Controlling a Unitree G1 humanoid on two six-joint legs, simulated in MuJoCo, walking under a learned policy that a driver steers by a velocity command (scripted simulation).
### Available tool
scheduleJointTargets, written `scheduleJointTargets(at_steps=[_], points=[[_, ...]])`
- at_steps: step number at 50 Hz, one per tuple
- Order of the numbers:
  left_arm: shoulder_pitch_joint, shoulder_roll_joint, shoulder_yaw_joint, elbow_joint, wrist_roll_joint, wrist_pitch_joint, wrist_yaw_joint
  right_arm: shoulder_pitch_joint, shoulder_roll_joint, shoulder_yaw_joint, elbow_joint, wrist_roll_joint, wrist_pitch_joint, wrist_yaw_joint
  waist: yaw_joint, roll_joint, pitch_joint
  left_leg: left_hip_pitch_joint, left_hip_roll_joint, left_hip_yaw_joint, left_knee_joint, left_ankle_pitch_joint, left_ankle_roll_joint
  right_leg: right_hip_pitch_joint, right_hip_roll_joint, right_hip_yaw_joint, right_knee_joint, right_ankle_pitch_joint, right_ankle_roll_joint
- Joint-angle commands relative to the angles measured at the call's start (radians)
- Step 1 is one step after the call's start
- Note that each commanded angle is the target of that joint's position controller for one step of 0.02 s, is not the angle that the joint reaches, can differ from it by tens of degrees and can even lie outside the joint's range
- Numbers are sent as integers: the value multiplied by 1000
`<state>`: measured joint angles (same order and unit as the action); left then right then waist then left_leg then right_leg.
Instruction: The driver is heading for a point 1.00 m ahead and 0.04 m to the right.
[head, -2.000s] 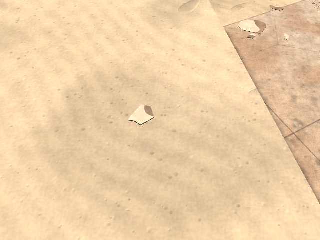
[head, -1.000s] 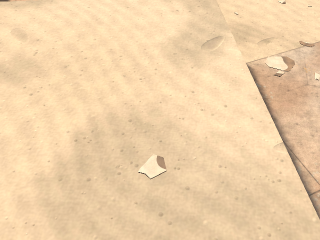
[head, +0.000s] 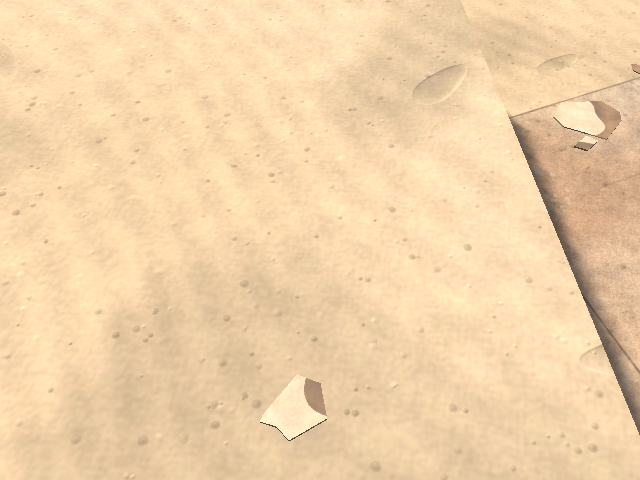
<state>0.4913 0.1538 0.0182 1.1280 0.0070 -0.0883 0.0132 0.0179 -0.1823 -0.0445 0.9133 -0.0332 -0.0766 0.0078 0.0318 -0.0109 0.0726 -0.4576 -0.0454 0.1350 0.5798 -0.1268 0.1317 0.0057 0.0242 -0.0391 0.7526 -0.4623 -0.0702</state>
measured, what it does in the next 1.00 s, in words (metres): walks ahead: right foot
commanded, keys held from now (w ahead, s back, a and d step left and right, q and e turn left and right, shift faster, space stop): w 0.90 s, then no key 0.10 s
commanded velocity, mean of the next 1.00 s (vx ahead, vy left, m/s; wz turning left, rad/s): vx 0.48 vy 0.00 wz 0.00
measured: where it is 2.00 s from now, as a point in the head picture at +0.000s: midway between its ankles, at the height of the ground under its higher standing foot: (349, 333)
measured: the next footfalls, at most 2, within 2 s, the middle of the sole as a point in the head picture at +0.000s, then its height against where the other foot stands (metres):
right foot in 0.52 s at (391, 470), level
left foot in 1.04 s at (309, 337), level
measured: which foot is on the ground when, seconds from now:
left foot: down 0.00-0.54, up 0.56-1.00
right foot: up 0.00-0.50, down 0.52-1.00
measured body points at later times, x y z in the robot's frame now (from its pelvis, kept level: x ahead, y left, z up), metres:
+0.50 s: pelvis +0.29 -0.01 +0.01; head +0.32 -0.02 +0.46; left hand +0.48 +0.19 -0.10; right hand +0.18 -0.24 -0.13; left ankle +0.11 +0.06 -0.71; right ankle +0.43 -0.10 -0.71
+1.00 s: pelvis +0.56 -0.02 +0.02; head +0.60 -0.01 +0.47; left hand +0.47 +0.21 -0.13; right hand +0.75 -0.23 -0.10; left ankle +0.72 +0.09 -0.70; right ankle +0.43 -0.10 -0.72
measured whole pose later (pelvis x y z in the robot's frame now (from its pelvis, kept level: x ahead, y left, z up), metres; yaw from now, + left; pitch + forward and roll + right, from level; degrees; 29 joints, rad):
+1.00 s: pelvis +0.56 -0.02 +0.02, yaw +1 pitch +1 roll -2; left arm 0.46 0.16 0.03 1.08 0.02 -0.10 0.01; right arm 0.02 -0.18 -0.03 0.89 -0.03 -0.06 0.02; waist 0.07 0.03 0.06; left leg -0.54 0.04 0.07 0.57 -0.04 0.07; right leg 0.10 0.07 -0.09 0.22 -0.33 -0.06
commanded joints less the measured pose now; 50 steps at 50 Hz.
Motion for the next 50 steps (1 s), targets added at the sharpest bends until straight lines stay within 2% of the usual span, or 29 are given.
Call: scheduleJointTargets(at_steps=[1,2,3,4,5,7,9,12,15,20,22,23,24,25,26,27,28,29,30,31,32,33,36,39,42,45,48,50], points=[[10,124,33,-89,2,-3,-9,318,-211,-64,66,24,17,0,-97,89,-195,622,417,-755,-359,-411,202,-645,-22,99,661,54,-41],[-77,123,35,-114,10,-7,-15,236,-139,-44,49,30,9,3,-82,33,-83,464,382,-619,-396,-365,173,-642,-61,90,604,138,-42],[-96,100,34,-116,11,-6,-17,208,-96,-31,54,24,0,4,-44,1,-22,349,337,-518,-427,-252,138,-593,-94,89,534,177,-40],[-89,86,35,-117,25,6,-20,222,-63,-19,71,22,-10,-2,-14,9,-9,277,298,-437,-436,-149,110,-535,-114,92,478,188,-30],[-62,61,31,-107,33,20,-25,242,-51,-12,85,20,-19,-7,5,22,-13,240,273,-376,-443,-82,96,-491,-122,88,443,191,-18],[-82,55,33,-119,35,38,-31,302,-73,-13,106,19,-34,-11,15,34,-8,232,249,-311,-451,31,96,-503,-126,64,395,211,-1],[-171,72,36,-155,34,49,-36,340,-104,-16,113,20,-37,-11,8,42,15,251,236,-270,-478,51,94,-582,-142,43,326,277,17],[-322,86,37,-209,26,51,-41,404,-101,-9,120,23,-34,-10,-28,45,40,314,214,-228,-490,146,77,-673,-149,13,177,386,40],[-434,69,27,-247,16,46,-45,462,-97,-3,130,24,-34,-12,-60,58,38,370,195,-182,-472,275,49,-654,-120,-23,10,467,47],[-558,76,22,-294,13,37,-43,543,-104,-1,159,12,-30,-25,-97,75,42,552,234,-169,-413,435,57,-664,-77,-53,-141,449,14],[-550,88,26,-302,13,28,-40,528,-117,-4,161,6,-27,-31,-75,82,35,603,256,-161,-357,569,57,-621,-56,-58,-184,378,-15],[-508,97,31,-293,13,23,-35,508,-126,-7,159,5,-28,-33,-49,90,14,608,259,-148,-299,706,48,-549,-30,-69,-204,333,-34],[-425,114,41,-269,14,18,-28,494,-138,-10,158,3,-27,-35,-12,100,-30,609,257,-140,-204,834,37,-444,3,-78,-220,294,-54],[-273,134,54,-219,17,10,-19,476,-144,-12,156,6,-23,-33,53,85,-105,582,234,-118,-37,855,21,-273,29,-88,-283,323,-78],[-98,180,73,-169,37,1,-9,459,-133,-7,140,17,-24,-30,122,61,-202,412,202,-99,186,653,5,-9,-60,2,-297,337,-117],[37,299,105,-156,63,0,-2,546,-35,14,104,62,-25,-15,110,-140,-368,54,62,-33,595,125,-46,334,-382,451,-321,253,-247],[-10,276,103,-155,30,18,-16,542,-95,-7,116,47,-23,-13,88,-121,-401,-104,-30,-145,777,-379,-40,333,-452,730,-459,235,-295],[-138,236,91,-170,8,21,-20,441,-117,-18,86,30,-19,-14,38,-55,-220,-181,46,-190,788,-293,-29,178,-404,565,-483,161,-255],[-216,166,72,-184,6,15,-25,377,-105,-15,68,23,-24,-10,18,-13,-115,-176,83,-188,728,-215,-29,28,-364,449,-530,195,-222],[-244,124,60,-178,9,8,-24,359,-86,-16,68,18,-19,-7,-15,-5,-52,-135,114,-183,662,-176,-31,-77,-313,353,-564,254,-179],[-241,91,48,-161,5,2,-19,372,-70,-16,68,2,-6,-3,-46,-23,-27,-83,133,-180,609,-157,-42,-154,-270,278,-586,311,-146],[-221,82,43,-148,6,-5,-16,395,-47,-13,77,-5,8,4,-61,-34,-29,-46,137,-172,582,-146,-53,-185,-249,232,-597,352,-135],[-148,130,50,-119,5,-23,-13,335,-46,-15,48,-8,30,16,-73,-36,-13,-100,150,-139,518,-86,-80,-187,-225,161,-622,474,-144],[-96,136,46,-110,4,-23,-15,187,-62,-14,-7,-3,36,20,-45,-40,20,-190,167,-111,380,23,-104,-151,-203,119,-647,528,-139],[-51,130,39,-103,6,-22,-17,68,-49,-3,-46,10,31,23,-15,-50,27,-160,145,-75,195,112,-109,-121,-177,68,-638,623,-119],[14,144,39,-83,6,-22,-10,-21,-49,4,-75,12,29,21,18,-56,30,-156,118,-51,82,135,-95,-26,-201,67,-625,670,-120],[21,136,34,-65,16,-13,3,-17,-47,5,-76,9,13,11,6,-56,31,-103,79,-40,-3,91,-66,53,-216,35,-514,953,-103],[-7,151,37,-65,18,-13,11,107,-73,-5,-33,5,-4,-2,-43,-81,-30,46,28,-40,-44,50,-36,73,-210,32,-376,1143,-74]])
